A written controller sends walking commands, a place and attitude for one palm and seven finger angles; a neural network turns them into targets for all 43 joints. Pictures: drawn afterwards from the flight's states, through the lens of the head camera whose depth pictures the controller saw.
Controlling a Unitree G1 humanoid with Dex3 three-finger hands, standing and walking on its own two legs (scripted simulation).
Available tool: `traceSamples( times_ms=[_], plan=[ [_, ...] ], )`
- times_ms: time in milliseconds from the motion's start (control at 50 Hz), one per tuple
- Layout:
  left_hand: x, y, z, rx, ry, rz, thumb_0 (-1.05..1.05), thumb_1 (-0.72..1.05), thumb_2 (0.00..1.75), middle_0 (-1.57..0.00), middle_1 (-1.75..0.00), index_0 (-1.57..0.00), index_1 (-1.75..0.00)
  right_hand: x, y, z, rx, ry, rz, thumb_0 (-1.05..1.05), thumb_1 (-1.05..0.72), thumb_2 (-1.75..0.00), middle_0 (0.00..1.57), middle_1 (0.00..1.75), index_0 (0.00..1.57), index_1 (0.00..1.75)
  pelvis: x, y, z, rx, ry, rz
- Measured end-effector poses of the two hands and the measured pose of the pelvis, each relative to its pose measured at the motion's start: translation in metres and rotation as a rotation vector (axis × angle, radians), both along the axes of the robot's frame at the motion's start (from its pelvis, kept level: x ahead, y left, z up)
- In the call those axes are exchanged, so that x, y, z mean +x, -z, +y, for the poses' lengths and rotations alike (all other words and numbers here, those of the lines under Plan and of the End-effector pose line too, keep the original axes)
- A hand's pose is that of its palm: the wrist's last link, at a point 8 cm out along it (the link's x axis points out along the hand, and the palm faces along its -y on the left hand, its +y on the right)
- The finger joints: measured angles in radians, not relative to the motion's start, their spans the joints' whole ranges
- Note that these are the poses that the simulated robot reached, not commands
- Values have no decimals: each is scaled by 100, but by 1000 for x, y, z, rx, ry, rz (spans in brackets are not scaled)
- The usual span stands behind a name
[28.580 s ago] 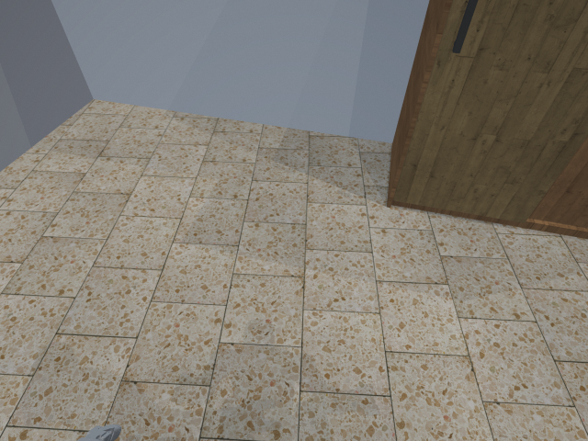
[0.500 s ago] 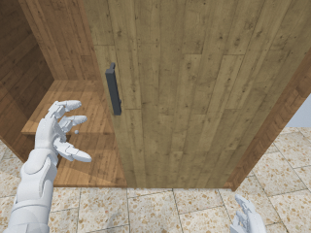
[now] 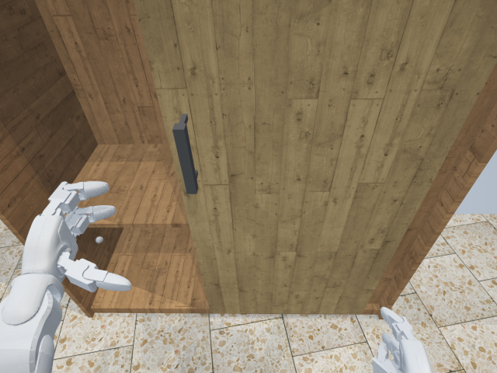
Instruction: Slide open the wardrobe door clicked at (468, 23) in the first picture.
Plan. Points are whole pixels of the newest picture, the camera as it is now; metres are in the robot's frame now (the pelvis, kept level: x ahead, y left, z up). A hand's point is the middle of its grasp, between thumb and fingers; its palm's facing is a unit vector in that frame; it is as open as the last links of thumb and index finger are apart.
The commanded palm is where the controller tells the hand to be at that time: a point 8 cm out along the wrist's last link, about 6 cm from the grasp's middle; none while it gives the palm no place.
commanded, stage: draw the hand back to the body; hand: left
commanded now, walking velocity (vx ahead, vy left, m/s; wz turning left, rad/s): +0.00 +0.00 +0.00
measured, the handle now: (188, 155) +0.50 +0.18 +0.10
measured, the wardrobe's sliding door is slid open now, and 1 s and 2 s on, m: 0.50 0.50 0.50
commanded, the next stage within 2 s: step back with the hand held close in 1.00 s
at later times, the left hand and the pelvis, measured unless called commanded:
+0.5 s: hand (66, 241) +0.23 +0.27 +0.16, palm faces +0.41 -0.84 -0.35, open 10.0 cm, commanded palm +0.18 +0.31 +0.18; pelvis +0.03 +0.02 +0.01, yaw -1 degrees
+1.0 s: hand (55, 247) +0.21 +0.27 +0.17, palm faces +0.45 -0.82 -0.36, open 7.4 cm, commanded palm +0.16 +0.31 +0.18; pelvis +0.02 +0.01 +0.01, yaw -1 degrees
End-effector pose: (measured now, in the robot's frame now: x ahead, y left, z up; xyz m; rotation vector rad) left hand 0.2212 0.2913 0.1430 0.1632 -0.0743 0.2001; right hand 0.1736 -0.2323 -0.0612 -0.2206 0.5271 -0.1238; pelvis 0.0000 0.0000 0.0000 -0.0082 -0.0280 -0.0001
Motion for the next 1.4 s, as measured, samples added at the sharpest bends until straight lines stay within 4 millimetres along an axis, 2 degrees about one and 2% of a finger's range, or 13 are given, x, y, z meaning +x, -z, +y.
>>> traceSamples(
  times_ms=[120, 200, 300, 400, 520, 680, 760, 900, 1180, 1400],
  plan=[
    [-21, 4, 7, 102, -140, 26, -1, -29, 32, -25, -100, -24, -100, 8, -4, 10, -9, -20, 39, 1, -91, -90, 21, 30, 20, 30, 2, -5, 3, 2, 6, -13],
    [-32, -5, 12, 146, -202, -1, -1, -16, 38, -24, -92, -24, -92, 12, -2, 17, -16, -42, 71, 1, -91, -90, 21, 30, 20, 30, 7, -8, 7, 2, 4, -30],
    [-34, -24, 15, 193, -227, -56, -1, 1, 47, -24, -82, -23, -82, 17, 2, 28, -1, -54, 94, 1, -91, -90, 21, 30, 20, 30, 15, -10, 12, 6, 5, -44],
    [-31, -30, 17, 216, -222, -65, -1, 19, 55, -23, -71, -23, -71, 23, 2, 34, 19, -52, 102, 1, -90, -90, 21, 30, 20, 30, 21, -11, 15, 9, 15, -50],
    [-32, -33, 17, 239, -213, -56, 0, 41, 66, -23, -59, -22, -59, 27, 1, 33, 21, -45, 111, 1, -90, -90, 21, 30, 20, 30, 28, -12, 16, 9, 21, -51],
    [-45, -51, 22, 294, -245, -95, 0, 69, 80, -22, -42, -21, -42, 32, 0, 26, 11, -38, 112, 1, -91, -90, 21, 30, 20, 30, 32, -11, 15, 7, 20, -52],
    [-48, -49, 22, 283, -260, -88, 1, 79, 85, -21, -36, -21, -36, 32, 1, 24, 11, -39, 116, 1, -91, -90, 21, 30, 20, 30, 30, -12, 14, 8, 15, -53],
    [-50, -38, 17, 253, -258, -60, 1, 87, 88, -21, -31, -21, -31, 27, 0, 21, 3, -34, 121, 1, -91, -90, 21, 30, 20, 30, 26, -12, 10, 7, 15, -56],
    [-54, -51, 14, 295, -251, -107, 1, 89, 90, -21, -30, -21, -30, 18, 2, 16, 15, -22, 125, 1, -91, -90, 21, 30, 20, 30, 19, -12, 6, -1, 12, -54],
    [-46, -41, 18, 356, -139, -67, 1, 89, 90, -21, -30, -21, -30, -5, -1, 7, -23, 85, 184, 1, -91, -90, 21, 30, 20, 30, 5, -10, 23, -7, 35, 21]
  ],
)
